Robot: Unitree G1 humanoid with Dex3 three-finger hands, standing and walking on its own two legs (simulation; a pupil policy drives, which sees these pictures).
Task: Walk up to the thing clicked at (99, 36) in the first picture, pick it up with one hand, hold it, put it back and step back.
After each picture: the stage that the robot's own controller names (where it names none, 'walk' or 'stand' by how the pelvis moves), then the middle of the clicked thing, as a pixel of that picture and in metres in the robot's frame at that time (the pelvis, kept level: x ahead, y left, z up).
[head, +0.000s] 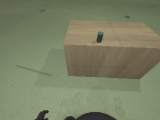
stand; (99, 37) +0.93 -0.08 -0.01
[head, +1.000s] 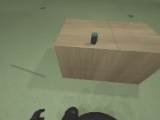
walk; (94, 38) +0.83 +0.02 +0.01
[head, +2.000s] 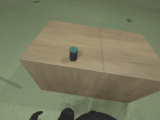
walk; (73, 54) +0.52 +0.17 +0.01
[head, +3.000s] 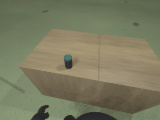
stand; (68, 62) +0.48 +0.21 -0.01
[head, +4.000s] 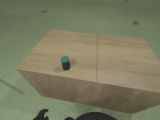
stand; (65, 63) +0.46 +0.22 -0.01
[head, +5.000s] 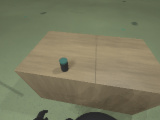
stand; (64, 65) +0.45 +0.23 -0.01
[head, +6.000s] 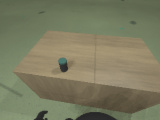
stand; (63, 65) +0.44 +0.24 -0.01
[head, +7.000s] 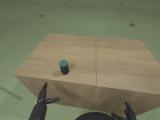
rise first; (64, 67) +0.43 +0.23 -0.01
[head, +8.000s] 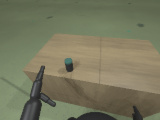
go down; (69, 65) +0.46 +0.22 -0.01
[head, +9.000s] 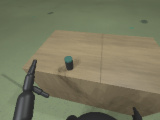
go down; (69, 63) +0.45 +0.22 +0.00
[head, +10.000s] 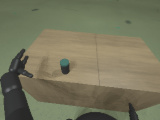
go down; (65, 66) +0.42 +0.20 +0.01
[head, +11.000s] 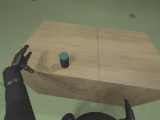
close in; (64, 60) +0.44 +0.20 +0.02
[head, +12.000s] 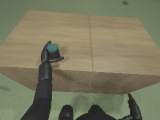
close; (54, 52) +0.47 +0.23 +0.05
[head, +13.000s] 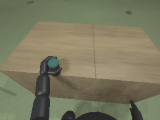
lift; (54, 67) +0.36 +0.24 +0.05
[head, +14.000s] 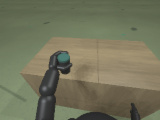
lift; (64, 64) +0.32 +0.18 +0.18
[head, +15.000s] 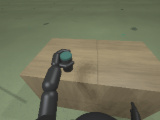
hold; (67, 62) +0.34 +0.16 +0.18
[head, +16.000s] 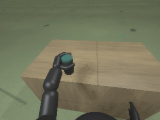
hold; (68, 64) +0.34 +0.16 +0.17
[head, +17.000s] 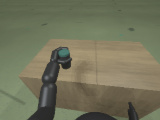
crouch; (65, 59) +0.37 +0.18 +0.18
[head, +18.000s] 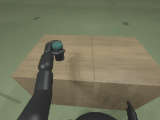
lower; (58, 51) +0.44 +0.22 +0.17
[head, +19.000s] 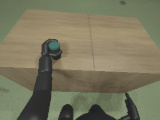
lower; (55, 51) +0.48 +0.22 +0.06
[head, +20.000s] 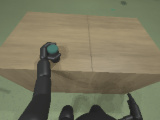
lower; (54, 54) +0.46 +0.23 +0.06
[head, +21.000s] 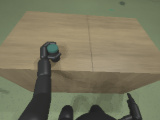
lower; (54, 53) +0.46 +0.22 +0.06
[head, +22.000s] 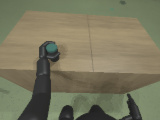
lower; (53, 53) +0.46 +0.23 +0.06
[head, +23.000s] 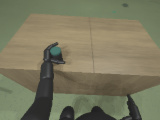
open; (57, 55) +0.45 +0.21 +0.05
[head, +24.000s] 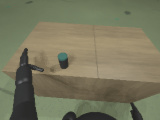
sink last; (63, 61) +0.43 +0.20 +0.03
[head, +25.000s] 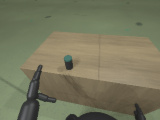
stand; (68, 62) +0.46 +0.22 +0.02
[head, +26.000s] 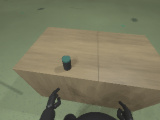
stand; (66, 63) +0.44 +0.21 +0.01
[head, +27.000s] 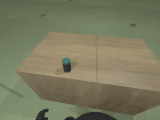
walk; (66, 65) +0.45 +0.21 +0.00
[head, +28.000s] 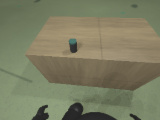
walk; (73, 45) +0.60 +0.19 +0.01
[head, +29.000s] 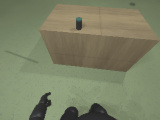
walk; (78, 23) +0.93 +0.16 +0.01
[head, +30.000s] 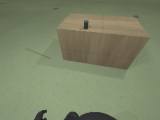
stand; (86, 24) +1.23 +0.17 +0.01
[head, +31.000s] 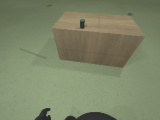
stand; (82, 24) +1.22 +0.17 -0.01
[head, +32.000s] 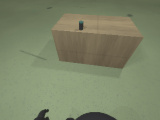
stand; (81, 25) +1.21 +0.19 -0.02
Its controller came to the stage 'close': yes
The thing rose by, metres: 0.20
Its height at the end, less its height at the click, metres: +0.00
